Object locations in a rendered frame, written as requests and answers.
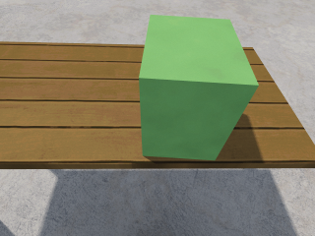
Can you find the carton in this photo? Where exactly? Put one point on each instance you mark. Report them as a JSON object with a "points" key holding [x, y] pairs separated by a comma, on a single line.
{"points": [[195, 82]]}

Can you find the table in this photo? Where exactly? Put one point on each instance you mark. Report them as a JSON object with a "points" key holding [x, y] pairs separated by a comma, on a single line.
{"points": [[77, 106]]}

